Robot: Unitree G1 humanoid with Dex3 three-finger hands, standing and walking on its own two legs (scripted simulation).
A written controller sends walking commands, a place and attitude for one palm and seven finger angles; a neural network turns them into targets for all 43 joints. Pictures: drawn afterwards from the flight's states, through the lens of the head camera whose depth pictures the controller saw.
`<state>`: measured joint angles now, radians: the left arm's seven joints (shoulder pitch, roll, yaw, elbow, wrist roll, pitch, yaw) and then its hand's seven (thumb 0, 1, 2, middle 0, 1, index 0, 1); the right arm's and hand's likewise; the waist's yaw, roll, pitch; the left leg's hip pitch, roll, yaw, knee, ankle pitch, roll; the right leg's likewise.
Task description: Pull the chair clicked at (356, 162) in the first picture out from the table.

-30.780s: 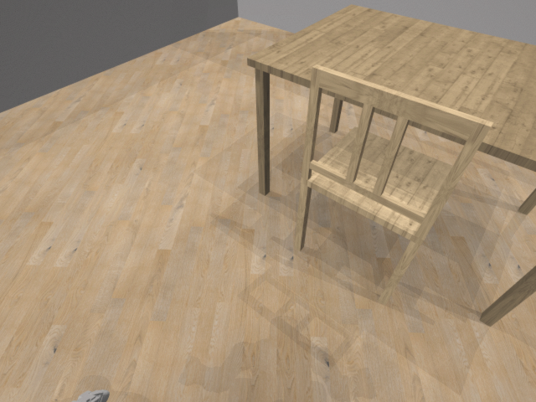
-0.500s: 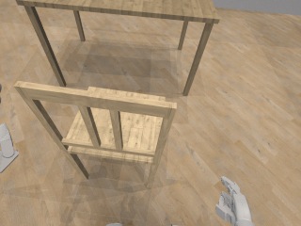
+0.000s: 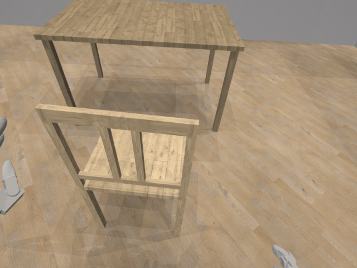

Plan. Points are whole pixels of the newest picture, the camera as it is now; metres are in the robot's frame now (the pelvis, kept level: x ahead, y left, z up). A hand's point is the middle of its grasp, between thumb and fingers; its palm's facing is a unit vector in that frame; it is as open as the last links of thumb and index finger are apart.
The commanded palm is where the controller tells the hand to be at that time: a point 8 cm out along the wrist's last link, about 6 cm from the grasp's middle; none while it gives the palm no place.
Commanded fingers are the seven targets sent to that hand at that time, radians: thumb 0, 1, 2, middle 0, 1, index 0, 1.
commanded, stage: stop stepping back and stand still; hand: left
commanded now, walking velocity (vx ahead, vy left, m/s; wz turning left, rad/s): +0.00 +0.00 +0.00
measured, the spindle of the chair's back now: (111, 154) +0.49 +0.23 -0.10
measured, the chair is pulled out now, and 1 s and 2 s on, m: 0.64 0.64 0.64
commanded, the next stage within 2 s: let the arm hang, fingers relaxed in 0.80 s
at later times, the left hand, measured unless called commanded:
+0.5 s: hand (33, 176) +0.24 +0.26 +0.15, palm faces +0.38 -0.82 -0.43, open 7.4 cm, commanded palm +0.17 +0.30 +0.18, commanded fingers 0.00 0.90 0.90 -0.20 -0.30 -0.20 -0.30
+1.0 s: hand (58, 203) +0.24 +0.26 +0.04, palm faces +0.24 -0.87 -0.44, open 7.4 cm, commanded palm none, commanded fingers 0.00 0.90 0.90 -0.20 -0.30 -0.20 -0.30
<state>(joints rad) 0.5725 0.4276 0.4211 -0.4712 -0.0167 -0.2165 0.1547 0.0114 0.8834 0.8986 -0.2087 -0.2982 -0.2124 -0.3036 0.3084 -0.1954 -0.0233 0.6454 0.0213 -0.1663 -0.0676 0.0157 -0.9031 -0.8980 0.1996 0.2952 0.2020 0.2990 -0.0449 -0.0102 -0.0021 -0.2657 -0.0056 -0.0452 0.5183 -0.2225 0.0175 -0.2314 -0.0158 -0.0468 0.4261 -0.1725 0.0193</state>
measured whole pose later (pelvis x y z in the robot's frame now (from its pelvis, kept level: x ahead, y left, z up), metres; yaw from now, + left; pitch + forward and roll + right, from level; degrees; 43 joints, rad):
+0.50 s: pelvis +0.03 +0.00 +0.01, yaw -1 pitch -1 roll -2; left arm 0.57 0.40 0.39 -0.46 -0.05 -0.18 0.15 0.01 0.88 0.90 -0.21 -0.30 -0.21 -0.30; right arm 0.20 -0.19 -0.01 0.62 0.02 -0.13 -0.07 0.01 -0.90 -0.90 0.20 0.30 0.20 0.30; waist -0.02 -0.01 0.02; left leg -0.20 0.00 -0.03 0.44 -0.23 0.01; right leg -0.16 -0.01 -0.03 0.33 -0.15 0.02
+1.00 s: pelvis +0.03 +0.00 +0.00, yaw +0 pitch +0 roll -1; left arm 0.35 0.35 0.21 0.04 0.01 -0.08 0.06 0.00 0.89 0.90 -0.20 -0.30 -0.20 -0.30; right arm 0.18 -0.23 -0.02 0.76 -0.01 -0.09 0.00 0.01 -0.90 -0.90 0.20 0.30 0.20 0.30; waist 0.00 0.04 -0.03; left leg -0.26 -0.03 -0.04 0.51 -0.26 0.03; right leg -0.25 -0.04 -0.04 0.47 -0.22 0.03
